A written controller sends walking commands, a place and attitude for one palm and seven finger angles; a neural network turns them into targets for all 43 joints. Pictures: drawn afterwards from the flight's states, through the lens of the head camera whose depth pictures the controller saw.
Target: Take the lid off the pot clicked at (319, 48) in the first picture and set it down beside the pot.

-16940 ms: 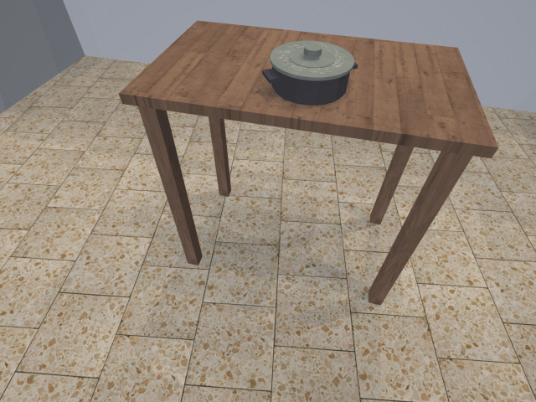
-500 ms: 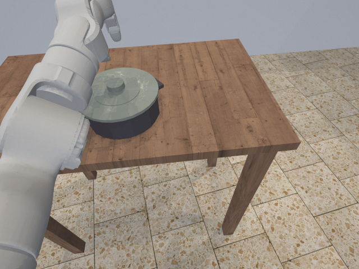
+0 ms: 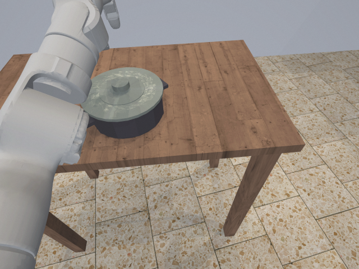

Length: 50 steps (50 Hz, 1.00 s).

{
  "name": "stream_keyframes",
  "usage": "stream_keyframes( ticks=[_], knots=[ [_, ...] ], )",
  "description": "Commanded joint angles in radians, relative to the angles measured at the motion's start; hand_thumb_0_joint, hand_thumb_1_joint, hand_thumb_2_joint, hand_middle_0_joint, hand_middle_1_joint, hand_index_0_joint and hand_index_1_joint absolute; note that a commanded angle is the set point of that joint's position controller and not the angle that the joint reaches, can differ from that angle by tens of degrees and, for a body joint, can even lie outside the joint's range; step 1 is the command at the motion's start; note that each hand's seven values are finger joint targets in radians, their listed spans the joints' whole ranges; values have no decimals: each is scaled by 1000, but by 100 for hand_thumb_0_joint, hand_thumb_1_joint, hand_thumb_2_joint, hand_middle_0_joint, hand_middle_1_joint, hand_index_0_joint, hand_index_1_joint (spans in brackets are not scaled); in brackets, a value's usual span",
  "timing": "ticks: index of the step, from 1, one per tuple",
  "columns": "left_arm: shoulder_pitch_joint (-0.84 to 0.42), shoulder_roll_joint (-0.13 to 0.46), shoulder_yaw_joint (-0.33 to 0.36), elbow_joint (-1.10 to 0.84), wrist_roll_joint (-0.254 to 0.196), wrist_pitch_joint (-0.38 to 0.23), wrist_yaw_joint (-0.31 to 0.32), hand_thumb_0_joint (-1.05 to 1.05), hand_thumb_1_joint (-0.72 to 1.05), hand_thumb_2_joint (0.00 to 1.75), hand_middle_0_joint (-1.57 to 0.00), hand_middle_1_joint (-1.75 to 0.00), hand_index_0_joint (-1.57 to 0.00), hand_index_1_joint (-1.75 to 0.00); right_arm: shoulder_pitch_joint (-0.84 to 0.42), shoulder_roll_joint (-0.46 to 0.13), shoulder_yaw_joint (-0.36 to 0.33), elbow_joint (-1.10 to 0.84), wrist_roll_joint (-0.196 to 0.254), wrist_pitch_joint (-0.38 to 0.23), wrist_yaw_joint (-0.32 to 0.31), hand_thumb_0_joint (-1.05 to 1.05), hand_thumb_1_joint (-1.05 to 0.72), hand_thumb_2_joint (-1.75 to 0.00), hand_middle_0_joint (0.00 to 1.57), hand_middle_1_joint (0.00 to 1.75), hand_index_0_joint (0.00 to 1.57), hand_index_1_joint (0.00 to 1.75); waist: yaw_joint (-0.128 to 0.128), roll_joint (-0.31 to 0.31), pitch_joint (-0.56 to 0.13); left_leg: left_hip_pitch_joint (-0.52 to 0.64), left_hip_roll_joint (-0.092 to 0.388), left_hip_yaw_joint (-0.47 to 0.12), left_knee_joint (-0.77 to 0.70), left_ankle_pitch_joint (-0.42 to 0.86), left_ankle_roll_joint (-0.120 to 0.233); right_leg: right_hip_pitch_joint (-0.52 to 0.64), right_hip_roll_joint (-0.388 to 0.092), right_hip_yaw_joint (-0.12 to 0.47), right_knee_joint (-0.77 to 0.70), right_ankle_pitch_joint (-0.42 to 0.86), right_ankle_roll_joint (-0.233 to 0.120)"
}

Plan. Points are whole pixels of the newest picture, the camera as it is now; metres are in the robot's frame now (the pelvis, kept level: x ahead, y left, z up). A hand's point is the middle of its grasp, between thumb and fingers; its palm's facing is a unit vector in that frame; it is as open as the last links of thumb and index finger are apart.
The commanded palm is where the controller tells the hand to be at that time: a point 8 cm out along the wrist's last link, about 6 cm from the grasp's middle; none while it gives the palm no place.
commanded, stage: draw the hand back to the body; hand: left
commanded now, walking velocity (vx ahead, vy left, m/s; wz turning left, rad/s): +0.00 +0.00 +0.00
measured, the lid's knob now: (120, 84) +0.52 +0.12 +0.15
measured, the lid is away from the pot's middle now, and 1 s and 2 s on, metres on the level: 0.00 0.00 0.00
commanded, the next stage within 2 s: none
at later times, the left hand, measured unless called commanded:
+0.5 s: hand (108, 45) +0.42 +0.09 +0.30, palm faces -0.06 -0.75 -0.66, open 9.5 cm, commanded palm +0.37 +0.15 +0.33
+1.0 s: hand (65, 66) +0.34 +0.13 +0.32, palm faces +0.21 -0.96 -0.20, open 8.7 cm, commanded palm +0.30 +0.19 +0.31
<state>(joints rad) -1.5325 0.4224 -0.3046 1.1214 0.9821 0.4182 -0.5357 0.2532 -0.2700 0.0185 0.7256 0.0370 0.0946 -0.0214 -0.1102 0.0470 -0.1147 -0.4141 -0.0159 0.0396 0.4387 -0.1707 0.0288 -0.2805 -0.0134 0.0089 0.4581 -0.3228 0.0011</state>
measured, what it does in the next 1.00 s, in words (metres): stands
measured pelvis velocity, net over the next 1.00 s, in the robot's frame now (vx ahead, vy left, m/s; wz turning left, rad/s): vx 0.00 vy -0.03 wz -0.02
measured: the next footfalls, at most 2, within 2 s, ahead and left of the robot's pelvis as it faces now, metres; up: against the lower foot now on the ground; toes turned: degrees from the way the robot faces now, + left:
none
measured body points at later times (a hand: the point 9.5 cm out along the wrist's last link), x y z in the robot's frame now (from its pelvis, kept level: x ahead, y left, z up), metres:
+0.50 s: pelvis -0.01 -0.01 +0.00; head -0.02 -0.04 +0.45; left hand +0.42 +0.13 +0.34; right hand +0.17 -0.23 -0.09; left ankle +0.02 +0.11 -0.74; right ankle -0.07 -0.12 -0.74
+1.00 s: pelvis +0.00 -0.03 +0.00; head -0.01 -0.05 +0.45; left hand +0.32 +0.18 +0.33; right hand +0.16 -0.27 -0.09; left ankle +0.02 +0.11 -0.74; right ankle -0.07 -0.12 -0.74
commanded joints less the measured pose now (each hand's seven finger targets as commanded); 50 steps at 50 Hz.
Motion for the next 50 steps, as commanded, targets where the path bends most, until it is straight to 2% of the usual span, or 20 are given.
stream_keyframes(
  ticks=[1, 3, 6, 8, 10, 13, 15, 18, 19, 20, 21, 23, 25, 29, 32, 34, 38, 40, 43, 50],
  knots=[
    [-426, 189, 43, -239, 29, -9, 21, 0, -14, 117, -75, -21, -81, -22, -47, -136, -43, -140, -1, -17, 0, 0, -90, -90, 20, 30, 20, 30, 34, -111, -391, 380, -31, -28, 47, 432, 55, 6, 51, -17, -23, 456, -30],
    [-404, 157, 30, -322, -7, -14, 17, 0, -14, 117, -75, -21, -81, -22, -59, -133, -45, -156, 2, -14, -1, 0, -90, -90, 20, 30, 20, 30, 39, -80, -372, 397, -27, -28, 45, 448, 55, 3, 47, -24, -29, 465, -35],
    [-402, 259, 90, -414, 3, -9, 13, 0, -14, 117, -75, -21, -81, -22, -97, -124, -36, -183, 4, -13, -5, 0, -90, -90, 20, 30, 20, 30, 61, -114, -402, 393, -40, -27, 40, 405, 60, 53, 47, -13, -27, 458, -31],
    [-368, 219, 57, -427, -20, -5, 14, 0, -14, 117, -75, -21, -81, -22, -110, -123, -32, -182, 12, -11, -7, 0, -90, -90, 20, 30, 20, 30, 61, -83, -341, 378, -37, -30, 32, 382, 55, 31, 43, -22, -34, 442, -38],
    [-363, 265, 86, -472, -11, -1, 15, 0, -14, 117, -75, -21, -81, -22, -142, -119, -25, -194, 13, -11, -9, 0, -90, -90, 20, 30, 20, 30, 72, -116, -347, 378, -40, -30, 18, 322, 55, 46, 43, -18, -34, 404, -35],
    [-272, 194, 31, -535, -45, -1, 10, 0, -14, 117, -75, -21, -81, -22, -175, -115, -23, -209, 19, -13, -8, 0, -90, -90, 20, 30, 20, 30, 74, -66, -326, 403, -40, -33, 30, 352, 53, 36, 40, -23, -36, 421, -42],
    [-235, 267, 86, -489, -27, 9, 10, 0, -14, 117, -75, -21, -81, -22, -194, -115, -13, -204, 18, -6, -14, 0, -90, -90, 20, 30, 20, 30, 83, -136, -273, 358, -45, -30, 10, 247, 50, 32, 42, -25, -44, 362, -37],
    [-221, 201, 27, -657, -65, 0, 6, 0, -14, 117, -75, -21, -81, -22, -244, -107, -10, -234, 25, -9, -10, 0, -90, -90, 20, 30, 20, 30, 89, -82, -318, 403, -46, -32, 19, 278, 49, 49, 36, -23, -37, 384, -42],
    [-206, 221, 46, -662, -55, 8, 6, 0, -14, 117, -75, -21, -81, -22, -259, -98, -5, -237, 24, -8, -11, 0, -90, -90, 20, 30, 20, 30, 95, -85, -317, 406, -48, -34, 19, 283, 48, 50, 38, -20, -34, 378, -41],
    [-278, 57, 371, -792, -745, -201, 218, 0, -14, 117, -75, -21, -81, -22, -8, -8, 4, -263, -5, -44, -23, 0, -90, -90, 20, 30, 20, 30, 6, -144, -135, 492, 7, 1, 8, 226, 43, -43, 50, -67, -116, 306, -52],
    [-85, 65, 310, -737, -789, -281, 298, 0, -14, 117, -75, -21, -81, -22, -79, -42, 24, -267, -11, -65, -24, 0, -90, -90, 20, 30, 20, 30, 55, -142, -159, 543, 16, -16, -18, 202, 44, -11, 59, -40, -108, 266, -53],
    [145, 139, 465, -796, -929, -382, 401, 0, -14, 117, -75, -21, -81, -22, -100, -81, 1, -278, -15, -82, -35, 0, -90, -90, 20, 30, 20, 30, 99, -170, -188, 508, 24, -4, -21, 202, 41, 62, 51, -34, -112, 305, -44],
    [210, 123, 487, -932, -991, -446, 459, 0, -14, 117, -75, -21, -81, -22, -131, -68, -1, -285, -20, -92, -35, 0, -90, -90, 20, 30, 20, 30, 102, -175, -196, 491, 29, 12, -26, 227, 39, 104, 47, -30, -104, 365, -29],
    [206, 132, 506, -1074, -1022, -505, 532, 0, -4, 115, -69, -22, -75, -23, -152, -54, -1, -257, -28, -109, -37, 0, -90, -90, 20, 30, 20, 30, 97, 10, -142, 468, 29, 18, -29, 164, 26, 81, 45, -15, -128, 311, -33],
    [279, 159, 551, -1172, -1029, -533, 562, 0, 4, 113, -65, -22, -70, -23, -161, -49, -8, -256, -32, -132, -37, 0, -90, -90, 20, 30, 20, 30, 109, 62, -197, 494, 31, 12, -19, 219, 21, 116, 47, -15, -112, 366, -40],
    [397, 176, 585, -1204, -1034, -540, 572, 0, 9, 111, -62, -23, -67, -24, -174, -54, -13, -256, -35, -133, -37, 0, -90, -90, 20, 30, 20, 30, 121, 17, -216, 479, 33, 20, -9, 268, 24, 156, 45, -16, -101, 443, -34],
    [533, 101, 534, -1284, -1048, -537, 569, 0, 19, 108, -57, -24, -61, -24, -194, -59, -22, -260, -25, -144, -24, 0, -90, -90, 20, 30, 20, 30, 123, -30, -203, 485, 32, 24, 1, 311, 26, 158, 45, -21, -92, 519, -26],
    [574, 139, 569, -1292, -1055, -526, 576, 0, 25, 107, -54, -24, -58, -25, -193, -66, -23, -250, -22, -141, -25, 0, -90, -90, 20, 30, 20, 30, 125, -63, -173, 467, 27, 28, -4, 271, 29, 152, 39, -19, -100, 517, -18],
    [610, 160, 596, -1387, -1059, -530, 579, 0, 33, 105, -50, -25, -54, -26, -211, -68, -24, -255, -21, -143, -28, 0, -90, -90, 20, 30, 20, 30, 134, -40, -192, 481, 22, 29, 0, 279, 32, 166, 33, -15, -97, 544, -16],
    [751, 143, 609, -1416, -1077, -516, 582, 0, 51, 100, -41, -27, -43, -27, -240, -60, -17, -244, -18, -135, -33, 0, -90, -90, 20, 30, 20, 30, 141, -54, -114, 468, 17, 29, -9, 240, 29, 145, 28, -17, -115, 518, -11]
  ],
)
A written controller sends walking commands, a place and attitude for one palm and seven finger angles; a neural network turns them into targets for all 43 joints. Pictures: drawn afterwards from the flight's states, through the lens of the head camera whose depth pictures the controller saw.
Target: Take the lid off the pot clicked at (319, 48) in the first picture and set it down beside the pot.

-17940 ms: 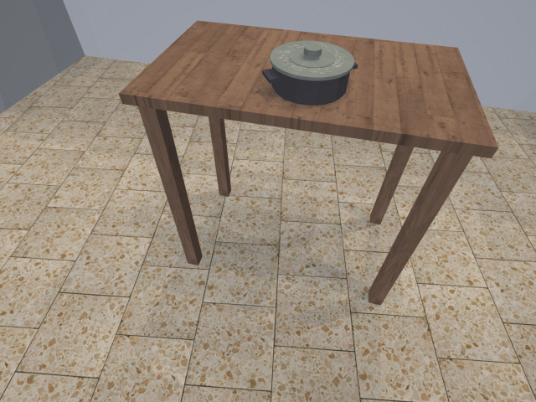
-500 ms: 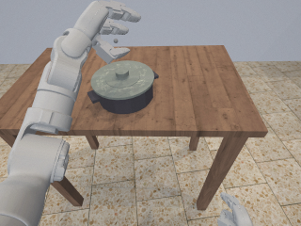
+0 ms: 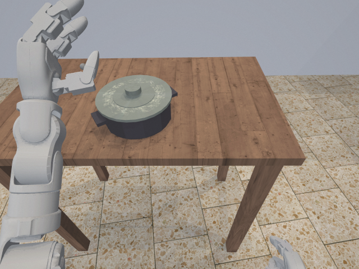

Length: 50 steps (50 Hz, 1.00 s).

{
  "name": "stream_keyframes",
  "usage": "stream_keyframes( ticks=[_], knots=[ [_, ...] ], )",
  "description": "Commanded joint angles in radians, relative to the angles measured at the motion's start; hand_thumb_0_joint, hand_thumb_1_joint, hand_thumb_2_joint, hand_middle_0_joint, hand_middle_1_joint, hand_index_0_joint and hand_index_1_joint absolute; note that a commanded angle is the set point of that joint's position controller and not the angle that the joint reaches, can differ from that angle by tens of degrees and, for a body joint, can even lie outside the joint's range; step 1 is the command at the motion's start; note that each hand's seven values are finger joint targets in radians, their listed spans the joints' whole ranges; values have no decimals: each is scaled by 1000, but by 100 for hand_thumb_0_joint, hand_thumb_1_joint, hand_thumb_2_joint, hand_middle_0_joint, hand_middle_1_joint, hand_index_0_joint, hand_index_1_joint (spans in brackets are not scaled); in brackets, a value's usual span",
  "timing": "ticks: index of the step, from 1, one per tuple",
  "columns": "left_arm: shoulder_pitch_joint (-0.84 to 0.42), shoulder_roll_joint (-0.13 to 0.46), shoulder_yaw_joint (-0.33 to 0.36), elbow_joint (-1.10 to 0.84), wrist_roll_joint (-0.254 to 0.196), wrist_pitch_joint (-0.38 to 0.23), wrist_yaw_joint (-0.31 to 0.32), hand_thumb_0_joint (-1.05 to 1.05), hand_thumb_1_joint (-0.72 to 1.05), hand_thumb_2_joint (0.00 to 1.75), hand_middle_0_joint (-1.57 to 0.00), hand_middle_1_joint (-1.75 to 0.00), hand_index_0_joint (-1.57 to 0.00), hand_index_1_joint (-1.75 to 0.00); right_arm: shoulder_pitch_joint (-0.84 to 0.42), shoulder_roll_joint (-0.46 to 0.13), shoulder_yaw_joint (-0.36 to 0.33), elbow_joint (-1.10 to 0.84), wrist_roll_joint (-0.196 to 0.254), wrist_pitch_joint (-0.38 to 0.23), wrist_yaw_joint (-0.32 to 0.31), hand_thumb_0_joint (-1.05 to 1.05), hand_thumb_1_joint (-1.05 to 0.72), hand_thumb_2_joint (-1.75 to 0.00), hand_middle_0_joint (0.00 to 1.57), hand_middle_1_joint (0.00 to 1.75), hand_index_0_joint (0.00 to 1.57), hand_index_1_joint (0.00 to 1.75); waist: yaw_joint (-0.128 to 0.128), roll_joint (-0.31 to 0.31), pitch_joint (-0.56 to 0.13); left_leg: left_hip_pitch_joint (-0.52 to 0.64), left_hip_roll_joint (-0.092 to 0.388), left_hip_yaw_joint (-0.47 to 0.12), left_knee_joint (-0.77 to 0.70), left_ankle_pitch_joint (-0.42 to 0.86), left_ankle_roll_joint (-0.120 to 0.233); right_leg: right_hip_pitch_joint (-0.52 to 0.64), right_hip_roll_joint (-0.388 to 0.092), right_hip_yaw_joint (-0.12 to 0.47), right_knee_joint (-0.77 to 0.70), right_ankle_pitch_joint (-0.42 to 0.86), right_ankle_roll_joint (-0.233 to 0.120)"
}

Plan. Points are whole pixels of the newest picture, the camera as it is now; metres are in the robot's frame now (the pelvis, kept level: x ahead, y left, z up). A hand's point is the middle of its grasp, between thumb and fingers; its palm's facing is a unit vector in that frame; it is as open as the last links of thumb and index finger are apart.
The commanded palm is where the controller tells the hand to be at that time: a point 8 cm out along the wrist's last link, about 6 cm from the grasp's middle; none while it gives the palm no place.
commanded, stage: draw the hand back to the body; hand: left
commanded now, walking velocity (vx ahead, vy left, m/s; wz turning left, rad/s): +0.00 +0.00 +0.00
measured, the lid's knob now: (133, 89) +0.52 +0.16 +0.15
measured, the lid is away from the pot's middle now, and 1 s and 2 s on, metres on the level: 0.00 0.00 0.00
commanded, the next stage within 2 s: come to a stop and stand still in 1.14 s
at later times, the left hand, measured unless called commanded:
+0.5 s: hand (38, 105) +0.26 +0.21 +0.30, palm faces +0.36 -0.91 -0.21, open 7.5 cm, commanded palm +0.21 +0.26 +0.29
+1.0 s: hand out of the picture +0.18 +0.25 +0.28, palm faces +0.49 -0.82 -0.30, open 7.4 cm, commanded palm +0.11 +0.30 +0.28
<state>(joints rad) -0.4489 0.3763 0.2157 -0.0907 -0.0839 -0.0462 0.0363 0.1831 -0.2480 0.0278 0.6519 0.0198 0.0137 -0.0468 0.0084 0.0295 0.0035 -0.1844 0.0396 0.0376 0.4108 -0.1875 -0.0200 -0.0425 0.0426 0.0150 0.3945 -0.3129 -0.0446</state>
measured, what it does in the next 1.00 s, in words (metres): stands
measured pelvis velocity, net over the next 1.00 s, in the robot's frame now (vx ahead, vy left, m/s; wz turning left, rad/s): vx -0.01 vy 0.02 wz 0.02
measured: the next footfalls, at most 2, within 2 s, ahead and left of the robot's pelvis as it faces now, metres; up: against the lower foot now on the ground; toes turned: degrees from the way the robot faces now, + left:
right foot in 1.98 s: -0.11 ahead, -0.02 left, +0.00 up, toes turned +4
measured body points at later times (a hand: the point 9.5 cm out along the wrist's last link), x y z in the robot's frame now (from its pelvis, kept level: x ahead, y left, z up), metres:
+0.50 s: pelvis +0.00 +0.00 +0.00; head -0.02 -0.02 +0.45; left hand +0.23 +0.26 +0.31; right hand +0.21 -0.20 -0.08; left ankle +0.02 +0.14 -0.74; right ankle -0.06 -0.09 -0.74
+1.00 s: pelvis -0.01 +0.02 +0.00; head -0.04 +0.00 +0.45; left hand +0.15 +0.29 +0.29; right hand +0.20 -0.19 -0.08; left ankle +0.02 +0.14 -0.74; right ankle -0.06 -0.09 -0.74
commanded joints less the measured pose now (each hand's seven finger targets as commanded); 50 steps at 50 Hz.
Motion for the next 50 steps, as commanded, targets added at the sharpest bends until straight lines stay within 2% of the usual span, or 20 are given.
stream_keyframes(
  ticks=[1, 3, 4, 7, 9, 12, 15, 17, 18, 19, 22, 23, 25, 28, 29, 34, 36, 44, 48, 50],
  knots=[
    [-322, 180, 83, -202, -15, -47, 9, 0, 53, 100, -39, -27, -41, -27, -176, -81, -24, -170, 0, -53, -8, 0, -90, -90, 20, 30, 20, 30, 20, -59, -209, 235, -39, 29, 16, 239, 79, -103, -28, -24, -61, 487, 36],
    [-297, 200, 108, -281, -19, -57, 9, 0, 59, 98, -36, -27, -38, -28, -188, -81, -25, -177, -1, -57, -9, 0, -90, -90, 20, 30, 20, 30, 28, -22, -237, 262, -36, 28, 15, 252, 80, -93, -30, -22, -63, 488, 32],
    [-280, 185, 97, -298, -21, -57, 10, 0, 61, 98, -35, -27, -37, -28, -200, -76, -22, -178, -2, -56, -10, 0, -90, -90, 20, 30, 20, 30, 30, 1, -241, 267, -37, 29, 11, 256, 77, -89, -29, -23, -62, 474, 29],
    [-248, 162, 82, -312, -22, -52, 11, 0, 69, 95, -31, -28, -32, -28, -207, -71, -18, -173, -3, -59, -11, 0, -90, -90, 20, 30, 20, 30, 27, -23, -212, 272, -35, 24, 5, 255, 75, -101, -25, -26, -73, 462, 28],
    [-208, 181, 111, -302, -29, -43, 13, 0, 74, 94, -28, -29, -29, -29, -208, -71, -16, -169, -5, -54, -13, 0, -90, -90, 20, 30, 20, 30, 30, -29, -192, 264, -34, 23, -4, 237, 75, -99, -27, -27, -82, 443, 29],
    [-147, 193, 141, -380, -35, -49, 12, 0, 82, 92, -24, -29, -25, -29, -224, -65, -14, -177, -9, -54, -14, 0, -90, -90, 20, 30, 20, 30, 43, -20, -216, 275, -36, 24, -3, 257, 75, -70, -31, -24, -80, 484, 31],
    [-117, 161, 108, -407, -34, -45, 9, 0, 90, 90, -20, -30, -20, -30, -233, -62, -11, -177, -8, -54, -13, 0, -90, -90, 20, 30, 20, 30, 36, -9, -194, 284, -33, 21, -10, 260, 73, -84, -28, -27, -89, 462, 28],
    [-67, 188, 151, -408, -38, -43, 14, 0, 90, 90, -20, -30, -20, -30, -234, -62, -11, -173, -11, -54, -16, 0, -90, -90, 20, 30, 20, 30, 44, -27, -179, 274, -34, 21, -12, 250, 74, -80, -29, -27, -94, 460, 31],
    [-54, 199, 159, -434, -36, -46, 14, 0, 90, 90, -20, -30, -20, -30, -235, -65, -13, -172, -10, -53, -15, 0, -90, -90, 20, 30, 20, 30, 45, 10, -189, 279, -34, 21, -12, 254, 72, -70, -32, -24, -96, 460, 27],
    [-46, 175, 143, -471, -36, -50, 15, 0, 90, 90, -20, -30, -20, -30, -240, -57, -11, -177, -12, -55, -15, 0, -90, -90, 20, 30, 20, 30, 45, 24, -197, 290, -34, 21, -13, 263, 72, -71, -31, -26, -95, 456, 25],
    [23, 185, 168, -479, -37, -51, 22, 0, 90, 90, -20, -30, -20, -30, -237, -58, -13, -173, -14, -59, -17, 0, -90, -90, 20, 30, 20, 30, 48, 13, -186, 287, -32, 19, -16, 261, 70, -73, -30, -30, -97, 447, 26],
    [64, 217, 205, -477, -42, -52, 24, 0, 90, 90, -20, -30, -20, -30, -235, -63, -17, -169, -14, -57, -19, 0, -90, -90, 20, 30, 20, 30, 52, -8, -177, 280, -29, 16, -14, 259, 71, -64, -32, -28, -99, 455, 27],
    [80, 182, 178, -510, -42, -58, 21, 0, 90, 90, -20, -30, -20, -30, -246, -57, -13, -176, -14, -61, -19, 0, -90, -90, 20, 30, 20, 30, 50, -15, -166, 272, -31, 16, -19, 255, 69, -68, -33, -31, -103, 445, 28],
    [158, 202, 211, -563, -40, -71, 26, 0, 90, 90, -20, -30, -20, -30, -243, -60, -20, -174, -16, -69, -19, 0, -90, -90, 20, 30, 20, 30, 56, 14, -177, 282, -28, 12, -15, 267, 69, -62, -33, -33, -99, 442, 24],
    [174, 185, 200, -594, -39, -78, 26, 0, 90, 90, -20, -30, -20, -30, -248, -55, -19, -179, -17, -74, -18, 0, -90, -90, 20, 30, 20, 30, 57, 39, -189, 287, -30, 16, -15, 270, 68, -61, -34, -32, -99, 442, 24],
    [278, 206, 253, -593, -45, -90, 35, 0, 90, 90, -20, -30, -20, -30, -242, -56, -24, -166, -19, -82, -20, 0, -90, -90, 20, 30, 20, 30, 58, -3, -131, 256, -25, 11, -23, 227, 67, -84, -34, -35, -119, 385, 26],
    [320, 190, 244, -627, -43, -99, 34, 0, 90, 90, -20, -30, -20, -30, -242, -56, -25, -168, -17, -91, -18, 0, -90, -90, 20, 30, 20, 30, 59, 32, -136, 264, -22, 10, -24, 232, 63, -83, -33, -37, -117, 376, 23],
    [486, 212, 307, -686, -48, -118, 42, 0, 90, 90, -20, -30, -20, -30, -239, -54, -29, -163, -22, -114, -19, 0, -90, -90, 20, 30, 20, 30, 66, 43, -99, 244, -18, 2, -33, 181, 58, -95, -33, -38, -139, 299, 21],
    [569, 218, 336, -702, -56, -120, 43, 0, 90, 90, -20, -30, -20, -30, -232, -54, -32, -161, -18, -121, -19, 0, -90, -90, 20, 30, 20, 30, 65, 9, -86, 234, -14, -1, -34, 163, 59, -95, -32, -38, -149, 282, 24],
    [600, 215, 342, -721, -55, -123, 45, 0, 90, 90, -20, -30, -20, -30, -235, -52, -32, -161, -19, -128, -20, 0, -90, -90, 20, 30, 20, 30, 67, 40, -81, 229, -13, 1, -36, 157, 55, -98, -36, -37, -152, 271, 24]
  ],
)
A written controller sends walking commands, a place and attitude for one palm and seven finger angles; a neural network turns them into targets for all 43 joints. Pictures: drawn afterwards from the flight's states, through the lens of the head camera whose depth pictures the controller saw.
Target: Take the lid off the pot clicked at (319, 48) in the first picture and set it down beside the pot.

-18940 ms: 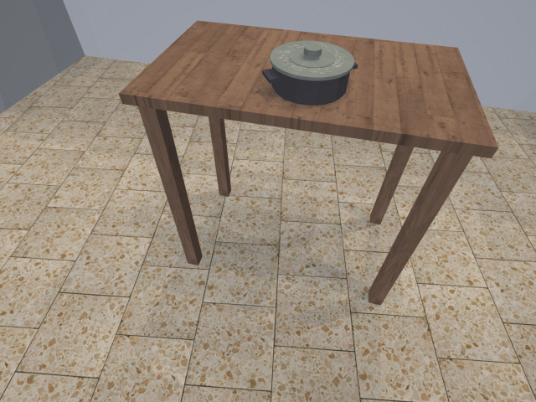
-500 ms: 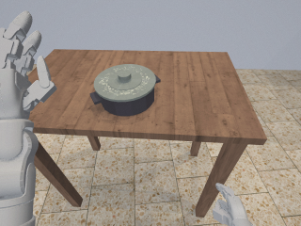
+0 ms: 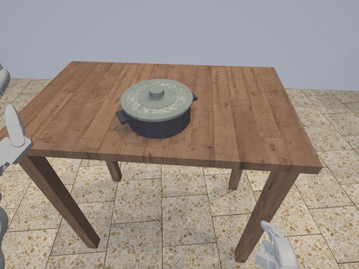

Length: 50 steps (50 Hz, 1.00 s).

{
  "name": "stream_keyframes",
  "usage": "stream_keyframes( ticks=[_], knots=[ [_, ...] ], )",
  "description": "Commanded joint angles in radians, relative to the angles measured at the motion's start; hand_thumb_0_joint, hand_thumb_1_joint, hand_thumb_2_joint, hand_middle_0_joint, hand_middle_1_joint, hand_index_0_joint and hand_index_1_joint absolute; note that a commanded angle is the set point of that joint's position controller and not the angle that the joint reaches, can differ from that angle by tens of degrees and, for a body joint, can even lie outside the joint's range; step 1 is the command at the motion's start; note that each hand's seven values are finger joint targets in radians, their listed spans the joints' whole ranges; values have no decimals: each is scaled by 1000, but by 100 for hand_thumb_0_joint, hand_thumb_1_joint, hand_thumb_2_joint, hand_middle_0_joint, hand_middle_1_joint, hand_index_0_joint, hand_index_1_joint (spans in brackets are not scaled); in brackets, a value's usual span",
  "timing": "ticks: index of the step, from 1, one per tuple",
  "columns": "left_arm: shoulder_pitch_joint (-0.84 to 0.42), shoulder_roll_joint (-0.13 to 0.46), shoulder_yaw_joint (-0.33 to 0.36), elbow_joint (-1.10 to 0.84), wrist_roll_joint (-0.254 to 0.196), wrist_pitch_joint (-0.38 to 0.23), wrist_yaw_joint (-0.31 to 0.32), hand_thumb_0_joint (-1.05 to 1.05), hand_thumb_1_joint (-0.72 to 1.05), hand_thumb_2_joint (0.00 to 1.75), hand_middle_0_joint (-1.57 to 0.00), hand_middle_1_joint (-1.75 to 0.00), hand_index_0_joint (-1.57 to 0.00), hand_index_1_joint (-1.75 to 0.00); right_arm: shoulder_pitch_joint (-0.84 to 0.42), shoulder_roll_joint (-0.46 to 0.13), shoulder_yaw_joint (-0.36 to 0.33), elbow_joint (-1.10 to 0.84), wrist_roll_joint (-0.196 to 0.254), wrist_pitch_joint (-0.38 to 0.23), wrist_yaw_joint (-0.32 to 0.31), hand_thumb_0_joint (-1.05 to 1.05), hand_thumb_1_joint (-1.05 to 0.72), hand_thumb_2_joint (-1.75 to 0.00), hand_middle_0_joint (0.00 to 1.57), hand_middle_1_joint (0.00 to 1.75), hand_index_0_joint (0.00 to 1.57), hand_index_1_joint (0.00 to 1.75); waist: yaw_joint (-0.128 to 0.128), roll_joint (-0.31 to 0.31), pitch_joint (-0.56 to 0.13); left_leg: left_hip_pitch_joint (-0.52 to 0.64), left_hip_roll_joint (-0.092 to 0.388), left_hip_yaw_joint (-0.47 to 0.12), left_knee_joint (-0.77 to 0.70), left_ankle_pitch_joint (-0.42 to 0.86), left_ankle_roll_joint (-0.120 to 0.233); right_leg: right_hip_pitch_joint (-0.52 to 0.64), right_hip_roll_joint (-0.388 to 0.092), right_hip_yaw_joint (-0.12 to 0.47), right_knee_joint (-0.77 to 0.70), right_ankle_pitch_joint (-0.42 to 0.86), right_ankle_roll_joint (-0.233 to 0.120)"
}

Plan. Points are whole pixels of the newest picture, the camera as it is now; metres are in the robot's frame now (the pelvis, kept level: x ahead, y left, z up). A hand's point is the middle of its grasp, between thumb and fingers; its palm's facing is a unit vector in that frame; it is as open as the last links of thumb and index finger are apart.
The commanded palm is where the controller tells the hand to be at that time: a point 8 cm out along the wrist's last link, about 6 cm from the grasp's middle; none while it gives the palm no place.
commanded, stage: draw the hand back to the body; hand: left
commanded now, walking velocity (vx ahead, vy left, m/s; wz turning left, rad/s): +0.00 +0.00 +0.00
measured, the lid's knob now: (156, 91) +0.53 +0.14 +0.15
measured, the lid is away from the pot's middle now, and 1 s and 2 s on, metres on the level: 0.00 0.00 0.00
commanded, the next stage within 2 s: come to a stop and stand still in 0.14 s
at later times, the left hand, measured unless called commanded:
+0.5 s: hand out of the picture +0.12 +0.21 -0.14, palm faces +0.02 -0.97 -0.23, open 7.4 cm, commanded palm none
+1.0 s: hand out of the picture -0.07 +0.26 -0.18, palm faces +0.04 -0.97 -0.23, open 7.3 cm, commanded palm none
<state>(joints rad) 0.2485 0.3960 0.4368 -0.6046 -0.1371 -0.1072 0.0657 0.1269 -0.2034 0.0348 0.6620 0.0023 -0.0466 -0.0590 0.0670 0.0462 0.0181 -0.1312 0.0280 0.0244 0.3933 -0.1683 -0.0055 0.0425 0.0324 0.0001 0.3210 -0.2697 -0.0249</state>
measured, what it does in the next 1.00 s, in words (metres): steps to the left: right foot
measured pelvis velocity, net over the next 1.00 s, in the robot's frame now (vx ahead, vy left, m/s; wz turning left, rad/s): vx -0.07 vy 0.08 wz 0.06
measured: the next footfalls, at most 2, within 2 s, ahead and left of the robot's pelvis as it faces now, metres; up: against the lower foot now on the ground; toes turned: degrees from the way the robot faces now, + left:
right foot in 0.98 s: -0.09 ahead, -0.03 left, +0.00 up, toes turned +3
right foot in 1.52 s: -0.08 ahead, -0.04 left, +0.00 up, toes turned +2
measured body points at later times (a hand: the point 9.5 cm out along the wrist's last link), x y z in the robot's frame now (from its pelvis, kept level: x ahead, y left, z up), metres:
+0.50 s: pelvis -0.04 +0.03 -0.04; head -0.07 +0.02 +0.41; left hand +0.11 +0.26 -0.12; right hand +0.09 -0.23 -0.15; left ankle +0.02 +0.13 -0.74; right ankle -0.05 -0.10 -0.74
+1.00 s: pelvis -0.07 +0.08 -0.01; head -0.04 +0.07 +0.44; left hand -0.07 +0.31 -0.16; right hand -0.11 -0.13 -0.17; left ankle +0.02 +0.12 -0.74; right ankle -0.13 -0.03 -0.74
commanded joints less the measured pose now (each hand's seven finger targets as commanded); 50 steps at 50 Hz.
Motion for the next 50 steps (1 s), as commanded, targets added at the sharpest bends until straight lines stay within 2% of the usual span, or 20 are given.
stream_keyframes(
  ticks=[1, 12, 13, 14, 15, 16, 17, 19, 21, 22, 24, 26, 27, 29, 30, 32, 34, 39, 47, 50],
  knots=[
    [-119, 181, 100, -223, 3, -64, 16, 0, 90, 90, -20, -30, -20, -30, -179, -98, -38, -167, -2, -72, -8, 0, -90, -90, 20, 30, 20, 30, 2, 41, -96, 182, -4, 15, -16, 141, 41, -190, -26, -22, -79, 231, 4],
    [-137, 183, 102, -190, 12, -59, 28, 0, 90, 90, -20, -30, -20, -30, -178, -101, -38, -154, -6, -90, -12, 0, -90, -90, 20, 30, 20, 30, 9, 24, -71, 177, -1, -7, -37, 99, 38, -197, -23, -25, -85, 161, -1],
    [96, -35, -293, 750, 111, 52, -16, 0, 90, 90, -20, -30, -20, -30, -32, -244, -122, 29, 70, -115, -4, 0, -90, -90, 20, 30, 20, 30, -140, -155, -5, 0, 45, -122, 194, 387, 25, -403, -112, -36, 135, 261, -8],
    [97, -48, -364, 747, 146, 25, -57, 0, 90, 90, -20, -30, -20, -30, 126, -363, -116, 15, 57, -135, -5, 0, -90, -90, 20, 30, 20, 30, -133, -72, -150, 25, 43, -149, 278, 700, 66, -426, -199, 57, 357, 890, 81],
    [59, -41, -374, 704, 203, 69, -55, 0, 90, 90, -20, -30, -20, -30, 65, -231, -82, 60, 15, -75, 45, 0, -90, -90, 20, 30, 20, 30, -142, -27, -239, 41, 18, -148, 230, 357, 45, -396, -190, 22, 346, 408, 10],
    [9, -61, -394, 706, 188, 81, -67, 0, 90, 90, -20, -30, -20, -30, 79, -183, -61, 100, 8, -43, 41, 0, -90, -90, 20, 30, 20, 30, -103, -141, -167, -76, -19, -101, 271, 287, 41, -459, -158, -3, 352, 282, 27],
    [1, -58, -386, 750, 178, 88, -72, 0, 90, 90, -20, -30, -20, -30, 71, -158, -62, 85, 3, -20, 43, 0, -90, -90, 20, 30, 20, 30, -82, -255, -143, -103, -15, -68, 309, 228, 48, -452, -158, 9, 318, 328, 43],
    [-27, -85, -389, 891, 168, 105, -74, 0, 90, 90, -20, -30, -20, -30, 20, -137, -71, 95, -9, -3, 48, 0, -90, -90, 20, 30, 20, 30, -70, -230, -14, -214, -8, -71, 308, 67, 59, -479, -175, 5, 271, 153, 6],
    [-24, -17, -388, 1001, 169, 106, -56, 0, 90, 90, -20, -30, -20, -30, -51, -103, -65, 58, -17, 29, 58, 0, -90, -90, 20, 30, 20, 30, -54, -461, 41, -376, -74, 9, 463, -225, 19, -364, -265, 154, 97, 211, -56],
    [-29, -3, -394, 1065, 172, 105, -42, 0, 90, 90, -20, -30, -20, -30, -72, -115, -69, 36, -27, 42, 64, 0, -90, -90, 20, 30, 20, 30, -53, -449, 89, -352, -47, -4, 537, -291, 12, -420, -285, 206, 43, 225, -93],
    [-125, 21, -399, 1162, 168, 110, -22, 0, 90, 90, -20, -30, -20, -30, 12, -120, -74, 58, -25, 58, 65, 0, -90, -90, 20, 30, 20, 30, -122, -156, 111, -185, -16, 18, 490, -209, 0, -571, -287, 187, 48, -57, -134],
    [-147, 11, -414, 1246, 160, 118, -19, 0, 90, 90, -20, -30, -20, -30, 155, -99, -56, 136, -28, 54, 66, 0, -90, -90, 20, 30, 20, 30, -157, -6, 155, -94, -17, 40, 335, -199, 6, -639, -199, 117, 127, -327, -97],
    [-106, -25, -419, 1285, 157, 124, -20, 0, 90, 90, -20, -30, -20, -30, 206, -107, -53, 160, -32, 48, 62, 0, -90, -90, 20, 30, 20, 30, -146, 55, 157, -135, 8, -24, 230, -242, 26, -608, -136, 95, 229, -369, -80],
    [-25, -125, -401, 1305, 157, 139, -22, 0, 90, 90, -20, -30, -20, -30, 252, -144, -80, 162, -48, 39, 54, 0, -90, -90, 20, 30, 20, 30, -134, 428, 77, -250, 132, -422, -124, -510, 117, -531, 40, -62, 562, -425, -12],
    [5, -104, -402, 1342, 155, 137, -25, 0, 90, 90, -20, -30, -20, -30, 233, -147, -83, 179, -42, 45, 46, 0, -90, -90, 20, 30, 20, 30, -110, 361, 39, -274, 148, -485, -195, -561, 156, -501, 38, -10, 701, -368, -17],
    [54, -101, -397, 1416, 150, 132, -36, 0, 90, 90, -20, -30, -20, -30, 169, -139, -84, 186, -30, 44, 34, 0, -90, -90, 20, 30, 20, 30, -62, 228, -67, -238, 151, -427, -171, -475, 173, -461, -10, 32, 785, -275, -14],
    [35, -102, -403, 1459, 152, 138, -43, 0, 90, 90, -20, -30, -20, -30, 196, -120, -81, 215, -27, 36, 25, 0, -90, -90, 20, 30, 20, 30, -68, 67, -82, -218, 163, -423, -180, -416, 188, -447, -43, 34, 749, -247, -6],
    [18, -135, -424, 1542, 144, 140, -43, 0, 90, 90, -20, -30, -20, -30, 362, -85, -75, 330, -21, 37, 20, 0, -90, -90, 20, 30, 20, 30, -117, 19, -77, -34, 167, -381, -191, -188, 190, -406, -39, 8, 451, -295, -7],
    [197, -178, -422, 1682, 148, 148, -17, 0, 90, 90, -20, -30, -20, -30, 329, -50, -86, 387, -17, 62, 26, 0, -90, -90, 20, 30, 20, 30, -70, 9, -10, -135, 98, -274, -258, -333, 62, -168, -13, -37, 83, -143, -43],
    [201, -154, -415, 1684, 156, 134, -13, 0, 90, 90, -20, -30, -20, -30, 283, -11, -84, 385, -14, 68, 31, 0, -90, -90, 20, 30, 20, 30, -75, -153, 76, -204, -2, -128, -74, -263, 15, -241, -144, 130, -56, -243, -98]
  ],
)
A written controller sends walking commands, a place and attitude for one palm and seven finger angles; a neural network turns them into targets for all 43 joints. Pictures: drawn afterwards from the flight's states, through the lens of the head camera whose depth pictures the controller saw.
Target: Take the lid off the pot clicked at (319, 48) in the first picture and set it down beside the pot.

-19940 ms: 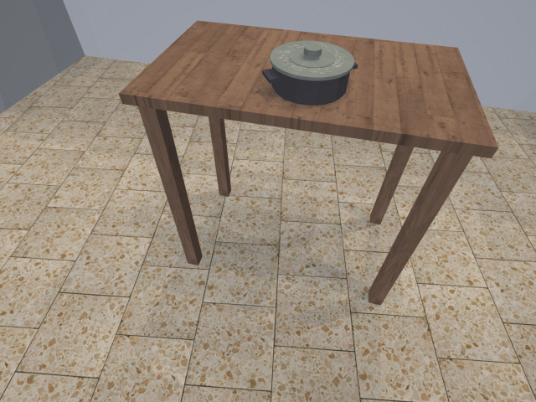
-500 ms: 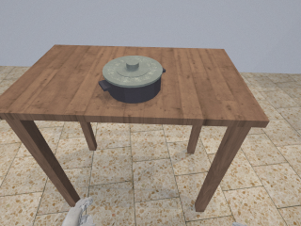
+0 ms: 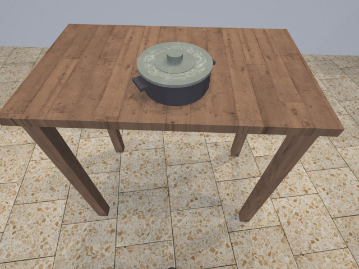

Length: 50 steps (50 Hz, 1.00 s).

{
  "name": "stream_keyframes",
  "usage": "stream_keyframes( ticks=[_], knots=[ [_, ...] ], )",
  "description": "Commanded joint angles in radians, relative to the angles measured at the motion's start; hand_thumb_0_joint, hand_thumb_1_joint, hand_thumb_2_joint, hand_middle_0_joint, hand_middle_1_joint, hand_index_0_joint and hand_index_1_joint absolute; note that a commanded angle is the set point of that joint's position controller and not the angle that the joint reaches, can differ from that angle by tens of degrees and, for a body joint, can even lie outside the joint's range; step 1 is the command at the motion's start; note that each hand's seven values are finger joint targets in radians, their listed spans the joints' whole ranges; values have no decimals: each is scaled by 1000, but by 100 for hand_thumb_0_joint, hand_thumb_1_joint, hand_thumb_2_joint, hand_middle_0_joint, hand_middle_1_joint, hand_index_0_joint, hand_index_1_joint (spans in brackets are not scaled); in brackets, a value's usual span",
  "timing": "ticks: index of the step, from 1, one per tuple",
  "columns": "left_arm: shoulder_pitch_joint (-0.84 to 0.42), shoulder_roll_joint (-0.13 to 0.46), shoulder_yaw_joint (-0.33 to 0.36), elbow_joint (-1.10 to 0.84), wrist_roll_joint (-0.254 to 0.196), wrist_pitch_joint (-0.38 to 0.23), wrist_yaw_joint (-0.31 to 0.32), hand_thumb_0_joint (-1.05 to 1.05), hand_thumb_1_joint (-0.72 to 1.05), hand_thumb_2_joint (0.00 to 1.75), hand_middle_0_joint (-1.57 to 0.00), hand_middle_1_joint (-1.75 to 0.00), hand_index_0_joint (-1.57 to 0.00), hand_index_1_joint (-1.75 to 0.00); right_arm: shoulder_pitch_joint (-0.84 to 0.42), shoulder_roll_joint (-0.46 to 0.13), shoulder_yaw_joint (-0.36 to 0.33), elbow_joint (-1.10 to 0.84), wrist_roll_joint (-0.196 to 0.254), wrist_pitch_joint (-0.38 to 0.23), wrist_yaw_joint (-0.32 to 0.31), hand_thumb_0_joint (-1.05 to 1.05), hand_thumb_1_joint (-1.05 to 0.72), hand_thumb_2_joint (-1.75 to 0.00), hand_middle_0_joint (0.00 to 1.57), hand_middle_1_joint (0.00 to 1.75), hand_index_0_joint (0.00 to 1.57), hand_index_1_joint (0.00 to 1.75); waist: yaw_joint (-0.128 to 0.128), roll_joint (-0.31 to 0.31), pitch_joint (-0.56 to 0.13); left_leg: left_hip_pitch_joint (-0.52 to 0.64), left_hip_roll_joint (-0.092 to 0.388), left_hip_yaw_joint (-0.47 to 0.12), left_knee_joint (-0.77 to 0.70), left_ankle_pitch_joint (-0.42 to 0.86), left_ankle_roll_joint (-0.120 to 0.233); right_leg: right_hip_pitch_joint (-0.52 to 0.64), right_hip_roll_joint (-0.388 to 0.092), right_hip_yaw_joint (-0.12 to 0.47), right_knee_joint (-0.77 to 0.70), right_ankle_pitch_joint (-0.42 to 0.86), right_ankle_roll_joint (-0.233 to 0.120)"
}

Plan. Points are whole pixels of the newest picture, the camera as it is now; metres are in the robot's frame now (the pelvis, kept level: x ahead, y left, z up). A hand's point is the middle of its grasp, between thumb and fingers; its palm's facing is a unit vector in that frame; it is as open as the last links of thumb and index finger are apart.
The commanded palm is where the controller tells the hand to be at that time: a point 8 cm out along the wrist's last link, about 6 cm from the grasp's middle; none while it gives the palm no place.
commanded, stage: come to a stop and stand still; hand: left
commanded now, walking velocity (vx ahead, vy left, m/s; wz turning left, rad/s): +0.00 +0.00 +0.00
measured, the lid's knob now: (174, 55) +0.60 +0.02 +0.15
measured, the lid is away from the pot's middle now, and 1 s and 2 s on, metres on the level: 0.00 0.00 0.00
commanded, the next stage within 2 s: look again from close up in 0.16 s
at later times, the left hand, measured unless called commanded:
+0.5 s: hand out of the picture -0.05 +0.17 -0.18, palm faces +0.03 -0.98 -0.20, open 7.4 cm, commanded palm none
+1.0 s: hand out of the picture +0.03 +0.14 -0.18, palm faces +0.00 -0.98 -0.18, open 7.3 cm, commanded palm none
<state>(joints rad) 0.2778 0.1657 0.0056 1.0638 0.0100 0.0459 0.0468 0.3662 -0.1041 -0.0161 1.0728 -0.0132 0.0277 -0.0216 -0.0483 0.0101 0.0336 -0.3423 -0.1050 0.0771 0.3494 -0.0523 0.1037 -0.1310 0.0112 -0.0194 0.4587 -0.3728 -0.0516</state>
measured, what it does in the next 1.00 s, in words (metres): steps on the spot: right foot, then left foot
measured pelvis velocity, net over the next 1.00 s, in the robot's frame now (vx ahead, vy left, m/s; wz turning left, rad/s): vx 0.00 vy -0.03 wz -0.02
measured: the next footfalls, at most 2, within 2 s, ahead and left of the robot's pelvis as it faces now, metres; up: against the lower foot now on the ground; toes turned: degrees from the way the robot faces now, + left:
right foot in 0.52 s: -0.02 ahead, -0.12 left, +0.00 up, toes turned -2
left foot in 0.70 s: +0.07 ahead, +0.08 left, +0.00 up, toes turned -2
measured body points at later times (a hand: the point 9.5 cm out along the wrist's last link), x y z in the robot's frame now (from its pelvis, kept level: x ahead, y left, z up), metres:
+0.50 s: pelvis -0.01 -0.01 +0.00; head +0.02 +0.00 +0.45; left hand -0.05 +0.22 -0.16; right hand +0.02 -0.23 -0.16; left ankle +0.09 +0.04 -0.74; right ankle -0.06 -0.12 -0.73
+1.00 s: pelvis +0.00 -0.03 +0.00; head +0.04 -0.02 +0.45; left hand +0.03 +0.19 -0.17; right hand -0.01 -0.25 -0.15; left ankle +0.03 +0.08 -0.74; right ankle -0.06 -0.12 -0.74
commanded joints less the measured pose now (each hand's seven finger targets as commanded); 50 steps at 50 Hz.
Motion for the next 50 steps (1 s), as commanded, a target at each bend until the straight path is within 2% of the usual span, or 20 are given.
stream_keyframes(
  ticks=[1, 4, 6, 9, 11, 13, 15, 18, 22, 25, 27, 28, 29, 31, 35, 37, 40, 43, 47, 50],
  knots=[
    [112, 84, 15, -2, 3, -33, 4, 0, 90, 90, -20, -30, -20, -30, 54, -102, -32, -24, 1, -7, -3, 0, -90, -90, 20, 30, 20, 30, 12, -201, 85, 100, 104, -130, 101, -263, -94, -201, -195, 225, -252, -189, -108],
    [-26, 71, 14, -47, -4, -51, 7, 0, 90, 90, -20, -30, -20, -30, 86, -77, -23, 2, 0, -6, -1, 0, -90, -90, 20, 30, 20, 30, -36, -140, 128, 192, 129, -123, 240, -185, -85, -346, -209, 213, -241, -111, -120],
    [-3, 60, 14, -43, -4, -56, 4, 0, 90, 90, -20, -30, -20, -30, 79, -85, -17, 0, -2, -17, -3, 0, -90, -90, 20, 30, 20, 30, -28, -91, 144, 172, 152, -136, 176, -183, -74, -322, -163, 166, -158, -86, -88],
    [106, 31, 21, -21, 3, -36, 6, 0, 90, 90, -20, -30, -20, -30, 45, -132, -25, -26, -12, -24, -11, 0, -90, -90, 20, 30, 20, 30, 13, 115, 162, 49, 235, -325, -51, -442, -19, -251, -44, 84, 19, -141, -37],
    [178, 37, 22, 3, 5, -23, 3, 0, 90, 90, -20, -30, -20, -30, 15, -164, -32, -44, -9, -28, -16, 0, -90, -90, 20, 30, 20, 30, 46, 190, 85, 29, 307, -499, -261, -646, 8, -200, 6, 16, 221, -153, -1],
    [218, 40, 25, 16, 11, -20, -4, 0, 90, 90, -20, -30, -20, -30, -34, -171, -37, -65, -2, -35, -19, 0, -90, -90, 20, 30, 20, 30, 76, 99, 7, 19, 323, -485, -294, -605, 33, -170, -15, 31, 379, -150, -2],
    [206, 29, 22, 17, 15, -22, -4, 0, 90, 90, -20, -30, -20, -30, -49, -161, -37, -74, -3, -40, -15, 0, -90, -90, 20, 30, 20, 30, 67, 24, -30, 43, 320, -410, -278, -519, 47, -161, -39, 37, 401, -139, 2],
    [208, 14, 18, 14, 13, -19, -6, 0, 90, 90, -20, -30, -20, -30, -46, -155, -39, -71, -3, -36, -14, 0, -90, -90, 20, 30, 20, 30, 59, -11, -40, 87, 306, -339, -269, -458, 39, -146, -36, 7, 346, -136, 7],
    [232, 4, 13, 20, 12, -15, -5, 0, 90, 90, -20, -30, -20, -30, -30, -162, -43, -61, -5, -26, -10, 0, -90, -90, 20, 30, 20, 30, 51, 41, -27, 116, 284, -304, -254, -438, 22, -117, -29, -7, 169, -130, 10],
    [302, 4, 14, 47, 17, -12, -6, 0, 90, 90, -20, -30, -20, -30, -67, -170, -51, -64, -3, -14, -9, 0, -90, -90, 20, 30, 20, 30, 75, 7, 17, 31, 245, -244, -226, -497, -36, -25, -17, -25, -54, -43, 5],
    [285, 35, 16, 42, 23, -18, -7, 0, 90, 90, -20, -30, -20, -30, -75, -142, -48, -63, 5, -4, -6, 0, -90, -90, 20, 30, 20, 30, 60, -73, 50, 27, 153, -150, -92, -465, -93, -89, -96, 103, -187, -118, -24],
    [226, 72, 17, 20, 17, -32, -11, 0, 90, 90, -20, -30, -20, -30, -66, -120, -44, -63, 8, 2, -3, 0, -90, -90, 20, 30, 20, 30, 41, -212, 83, 100, 106, -110, 69, -355, -101, -246, -179, 236, -303, -288, -69],
    [120, 85, 19, -6, 9, -42, -9, 0, 90, 90, -20, -30, -20, -30, -56, -110, -47, -51, 4, 5, -1, 0, -90, -90, 20, 30, 20, 30, 13, -258, 133, 158, 95, -90, 257, -232, -107, -378, -272, 331, -389, -326, -123],
    [-12, 86, 16, -44, 0, -62, -5, 0, 90, 90, -20, -30, -20, -30, -11, -92, -32, -26, 3, -11, 5, 0, -90, -90, 20, 30, 20, 30, -27, -114, 114, 155, 124, -112, 279, -157, -95, -333, -252, 264, -295, -75, -134],
    [98, 80, 14, -12, -3, -74, -12, 0, 90, 90, -20, -30, -20, -30, -48, -107, -9, -26, 5, -45, -10, 0, -90, -90, 20, 30, 20, 30, 34, -49, 81, 106, 166, -130, 136, -26, -89, -146, -151, 157, -113, 235, -43],
    [137, 68, 16, 13, -8, -77, -11, 0, 90, 90, -20, -30, -20, -30, -53, -121, -5, -11, 5, -58, -22, 0, -90, -90, 20, 30, 20, 30, 52, -34, 0, 147, 190, -163, 116, 108, -76, -61, -128, 129, -53, 419, -22],
    [116, 67, 18, 6, -8, -68, -6, 0, 90, 90, -20, -30, -20, -30, -59, -130, -7, 0, 7, -62, -25, 0, -90, -90, 20, 30, 20, 30, 61, 25, -28, 139, 207, -202, 99, 157, -45, -15, -109, 104, -29, 317, 1],
    [94, 71, 20, -3, -6, -63, -6, 0, 90, 90, -20, -30, -20, -30, -66, -124, -8, 8, 7, -58, -25, 0, -90, -90, 20, 30, 20, 30, 67, -8, 5, 119, 205, -209, 79, 73, -47, -25, -104, 98, -56, 236, 4],
    [57, 77, 21, 0, -8, -60, -8, 0, 90, 90, -20, -30, -20, -30, -63, -113, -4, 21, 4, -52, -23, 0, -90, -90, 20, 30, 20, 30, 57, 38, 18, 123, 195, -201, 70, 42, -65, -26, -116, 110, -74, 248, -5],
    [44, 83, 22, -11, -8, -61, -8, 0, 90, 90, -20, -30, -20, -30, -62, -119, -6, 24, 5, -53, -22, 0, -90, -90, 20, 30, 20, 30, 56, -5, 4, 136, 195, -196, 76, 57, -69, -13, -121, 109, -77, 284, -4]
  ],
)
